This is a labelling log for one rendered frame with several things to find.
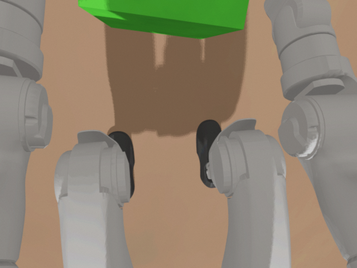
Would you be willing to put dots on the right robot forearm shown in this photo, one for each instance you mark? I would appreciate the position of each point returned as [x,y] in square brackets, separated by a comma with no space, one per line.
[307,48]

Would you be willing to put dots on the carton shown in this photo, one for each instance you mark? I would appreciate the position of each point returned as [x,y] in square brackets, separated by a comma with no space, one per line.
[198,19]

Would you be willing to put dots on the left robot upper arm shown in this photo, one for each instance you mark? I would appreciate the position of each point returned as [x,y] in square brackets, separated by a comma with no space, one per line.
[25,125]

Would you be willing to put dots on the left robot forearm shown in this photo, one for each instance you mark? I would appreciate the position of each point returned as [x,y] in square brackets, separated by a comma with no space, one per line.
[21,27]

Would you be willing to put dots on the robot right foot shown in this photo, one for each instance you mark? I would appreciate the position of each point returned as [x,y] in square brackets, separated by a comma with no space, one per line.
[207,132]

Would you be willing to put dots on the robot left shin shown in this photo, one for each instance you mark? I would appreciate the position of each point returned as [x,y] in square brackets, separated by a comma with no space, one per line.
[61,170]

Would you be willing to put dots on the right robot upper arm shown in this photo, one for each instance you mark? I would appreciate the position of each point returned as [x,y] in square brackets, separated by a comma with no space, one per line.
[321,131]

